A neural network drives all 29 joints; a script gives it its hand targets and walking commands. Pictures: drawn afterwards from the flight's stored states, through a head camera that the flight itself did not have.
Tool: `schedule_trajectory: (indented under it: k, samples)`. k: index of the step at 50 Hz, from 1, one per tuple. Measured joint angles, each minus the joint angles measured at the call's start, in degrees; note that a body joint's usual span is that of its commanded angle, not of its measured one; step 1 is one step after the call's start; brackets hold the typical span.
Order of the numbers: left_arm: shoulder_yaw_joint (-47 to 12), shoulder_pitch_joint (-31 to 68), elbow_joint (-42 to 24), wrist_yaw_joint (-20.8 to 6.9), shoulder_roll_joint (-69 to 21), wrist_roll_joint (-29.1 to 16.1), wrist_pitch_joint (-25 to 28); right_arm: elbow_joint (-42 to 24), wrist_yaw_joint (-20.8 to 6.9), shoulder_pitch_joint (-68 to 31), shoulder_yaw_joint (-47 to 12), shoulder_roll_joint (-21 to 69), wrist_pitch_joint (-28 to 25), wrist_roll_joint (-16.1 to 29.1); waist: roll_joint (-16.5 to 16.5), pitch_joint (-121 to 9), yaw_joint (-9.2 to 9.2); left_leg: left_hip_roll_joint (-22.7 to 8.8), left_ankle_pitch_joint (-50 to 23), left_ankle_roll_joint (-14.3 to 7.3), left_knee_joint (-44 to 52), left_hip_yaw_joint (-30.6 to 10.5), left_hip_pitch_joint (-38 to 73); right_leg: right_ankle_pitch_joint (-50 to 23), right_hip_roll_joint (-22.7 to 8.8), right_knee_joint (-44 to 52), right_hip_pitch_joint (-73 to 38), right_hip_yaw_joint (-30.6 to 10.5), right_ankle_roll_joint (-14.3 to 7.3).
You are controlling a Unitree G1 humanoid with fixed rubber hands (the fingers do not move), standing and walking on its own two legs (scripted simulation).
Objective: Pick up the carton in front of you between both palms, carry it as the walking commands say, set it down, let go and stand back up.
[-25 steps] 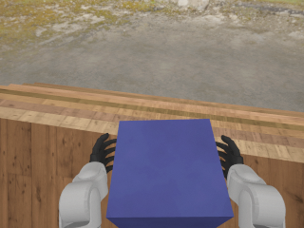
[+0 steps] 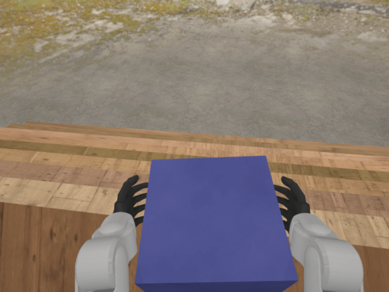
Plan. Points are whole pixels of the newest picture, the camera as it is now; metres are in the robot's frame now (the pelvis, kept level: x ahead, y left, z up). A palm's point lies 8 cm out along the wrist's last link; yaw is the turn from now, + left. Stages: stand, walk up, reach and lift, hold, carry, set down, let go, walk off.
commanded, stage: carry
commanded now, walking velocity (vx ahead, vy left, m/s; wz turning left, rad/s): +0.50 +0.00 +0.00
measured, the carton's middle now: (210, 236) +0.24 +0.00 +0.03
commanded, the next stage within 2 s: none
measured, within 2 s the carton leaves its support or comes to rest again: neither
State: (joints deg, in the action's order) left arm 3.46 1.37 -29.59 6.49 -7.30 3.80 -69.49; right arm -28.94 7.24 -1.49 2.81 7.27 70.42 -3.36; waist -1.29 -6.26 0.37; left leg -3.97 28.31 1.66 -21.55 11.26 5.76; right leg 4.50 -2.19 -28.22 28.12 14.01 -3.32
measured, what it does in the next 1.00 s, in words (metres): walks ahead: left foot, then right foot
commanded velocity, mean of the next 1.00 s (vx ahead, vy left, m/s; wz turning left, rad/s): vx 0.50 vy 0.00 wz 0.00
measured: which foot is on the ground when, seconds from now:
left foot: down 0.00-0.02, up 0.04-0.46, down 0.48-0.96, up 0.98-1.00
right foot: down 0.00-0.50, up 0.52-0.92, down 0.94-1.00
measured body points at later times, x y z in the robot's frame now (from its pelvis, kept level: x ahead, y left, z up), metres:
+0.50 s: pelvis +0.32 +0.01 -0.01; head +0.32 +0.02 +0.44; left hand +0.66 +0.15 +0.11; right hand +0.65 -0.15 +0.11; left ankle +0.45 +0.08 -0.72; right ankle +0.14 -0.08 -0.70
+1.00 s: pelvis +0.60 -0.01 -0.02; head +0.61 -0.02 +0.43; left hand +0.93 +0.17 +0.10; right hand +0.95 -0.14 +0.09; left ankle +0.48 +0.08 -0.65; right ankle +0.57 -0.08 -0.72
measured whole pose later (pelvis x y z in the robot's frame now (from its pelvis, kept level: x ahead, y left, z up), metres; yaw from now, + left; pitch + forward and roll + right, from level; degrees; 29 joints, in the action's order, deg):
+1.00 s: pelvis +0.60 -0.01 -0.02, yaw +1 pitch +4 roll -1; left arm 12.3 28.6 -5.9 8.2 -7.2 3.7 -62.6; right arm -9.2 8.7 -25.8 13.3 4.5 64.9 -1.6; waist -1.7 -3.2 -5.7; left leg -0.8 26.5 -2.7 -72.6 2.5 -26.7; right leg 27.0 4.1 -49.5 25.0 5.2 -5.7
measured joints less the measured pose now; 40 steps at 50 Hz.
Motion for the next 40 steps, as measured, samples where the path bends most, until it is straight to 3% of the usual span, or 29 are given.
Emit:
schedule_trajectory:
  k: [2, 4, 7, 11, 16, 22, 24, 25, 28, 30, 32, 36, 40]
  samples:
    - [-0.41, 1.23, 2.96, 0.0, 0.0, -0.01, 0.83, 1.06, -0.03, -0.31, 1.15, -0.05, -0.06, -0.22, -1.41, 0.84, -1.35, -2.11, -0.04, -0.39, -18.91, -2.54, -6.97, 3.37, 0.56, -5.26, 0.16, 0.88, -2.47]
    - [-0.25, 2.34, 5.08, 0.0, 0.0, -0.15, 1.28, 2.08, -0.06, -0.75, 1.75, -0.04, -0.17, -0.53, -0.87, 2.35, -2.36, -0.21, -1.06, -1.66, -39.34, -7.24, -17.36, 6.7, 0.31, -6.11, -1.41, 0.82, -2.8]
    - [0.46, 2.51, 5.8, 0.0, -0.04, -0.51, 2.41, 3.1, -0.12, -1.38, 1.43, -0.04, -1.13, -0.88, -0.14, 3.92, -3.12, 0.61, -5.51, -3.56, -50.6, -8.56, -29.73, 7.75, 0.54, -2.56, -5.72, 0.48, -1.98]
    - [1.63, 3.91, 6.9, -0.03, -0.05, -0.88, 4.27, 4.78, -0.25, -2.97, 1.4, 0.0, -3.3, -1.18, 0.51, 3.84, -3.24, -0.54, -10.73, -3.74, -44.88, -7.95, -39.7, 9.52, 0.92, 2.0, -11.73, -0.37, -1.63]
    - [3.64, 9.11, 10.64, 0.02, -0.48, -0.85, 5.77, 7.89, -0.27, -7.37, 3.73, 0.26, -5.01, -1.22, 1.11, 2.46, -2.5, -1.45, -17.95, -3.47, -28.65, -6.44, -43.9, 13.55, 1.0, 4.66, -18.59, -1.51, -0.28]
    - [5.11, 18.57, 16.7, 1.31, 1.1, -1.0, 5.38, 14.09, 0.27, -16.2, 6.26, -2.2, -5.17, 0.46, 1.86, 1.98, -2.1, 1.0, -22.21, -6.23, -15.28, -3.27, -40.84, 22.59, 0.75, 1.62, -25.57, -2.6, 2.37]
    - [5.98, 21.89, 19.03, 1.67, 2.36, -1.5, 4.77, 17.98, 0.52, -20.63, 6.85, -3.08, -5.0, 1.1, 1.92, 2.28, -1.39, 2.74, -22.28, -7.15, -11.01, -2.26, -36.95, 26.72, -0.04, -4.52, -26.09, -2.72, 2.97]
    - [6.38, 23.75, 20.62, 1.79, 3.46, -1.86, 4.72, 20.31, 0.73, -22.78, 7.15, -3.13, -5.49, 1.2, 2.75, 2.87, -0.41, 3.43, -22.31, -7.51, -13.34, -2.04, -37.19, 26.57, -1.32, -11.37, -24.14, -3.23, 2.8]
    - [7.87, 28.04, 25.34, 2.54, 5.13, -2.71, 4.68, 25.6, 2.04, -27.45, 7.65, -3.12, -5.94, 1.4, 2.94, 5.7, 1.55, 4.12, -16.85, -8.0, -17.7, -2.23, -36.74, 24.09, 1.53, -37.87, -12.36, -11.51, 1.47]
    - [9.54, 29.87, 26.7, 2.69, 4.37, -2.47, 4.45, 26.81, 2.45, -28.62, 8.4, -3.27, -5.92, 1.93, 2.39, 7.39, 2.03, 4.39, -16.07, -7.49, -15.61, -2.61, -34.47, 21.83, 2.51, -45.2, -5.56, -13.3, 0.73]
    - [10.81, 31.34, 27.05, 2.75, 3.34, -1.75, 4.71, 27.11, 2.57, -29.52, 9.36, -3.4, -6.36, 2.48, 2.07, 8.7, 1.97, 4.62, -15.76, -7.72, -12.89, -2.73, -32.11, 19.5, 2.12, -43.44, -0.46, -14.04, 0.82]
    - [11.78, 32.3, 25.64, 2.64, 2.19, -1.11, 6.17, 26.02, 2.56, -30.75, 11.22, -2.8, -7.77, 2.97, 1.57, 9.84, 1.71, 4.72, -14.27, -7.8, -9.12, -3.14, -28.12, 18.17, 1.05, -30.91, 5.39, -14.54, 1.64]
    - [11.87, 30.4, 22.72, 2.22, 1.42, -1.12, 7.04, 23.39, 2.48, -29.75, 11.8, -1.38, -8.28, 2.61, 1.61, 9.16, 1.63, 4.91, -11.04, -6.89, -7.97, -3.99, -24.29, 12.98, 1.18, -21.0, 7.08, -13.06, 1.83]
